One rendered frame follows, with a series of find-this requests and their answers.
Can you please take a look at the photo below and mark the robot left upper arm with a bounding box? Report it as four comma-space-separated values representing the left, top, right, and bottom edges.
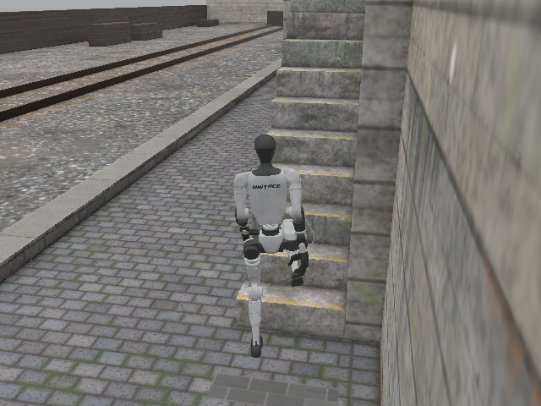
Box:
234, 172, 249, 219

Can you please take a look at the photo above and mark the robot right upper arm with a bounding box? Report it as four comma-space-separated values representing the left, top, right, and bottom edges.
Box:
284, 170, 302, 218

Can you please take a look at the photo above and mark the left robot forearm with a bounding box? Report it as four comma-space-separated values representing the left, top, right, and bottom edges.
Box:
235, 208, 249, 235

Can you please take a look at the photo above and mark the robot right shin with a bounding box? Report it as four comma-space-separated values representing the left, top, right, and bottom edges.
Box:
287, 250, 298, 272

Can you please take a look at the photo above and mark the left robot hand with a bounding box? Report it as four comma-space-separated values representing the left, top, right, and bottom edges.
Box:
242, 229, 260, 241

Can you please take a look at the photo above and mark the humanoid robot torso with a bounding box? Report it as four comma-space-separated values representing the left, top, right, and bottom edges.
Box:
248, 167, 287, 254

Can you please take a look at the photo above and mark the right robot forearm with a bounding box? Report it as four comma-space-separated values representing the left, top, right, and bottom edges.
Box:
292, 206, 309, 253

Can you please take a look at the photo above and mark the right robot hand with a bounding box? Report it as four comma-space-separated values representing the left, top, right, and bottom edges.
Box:
288, 251, 309, 278

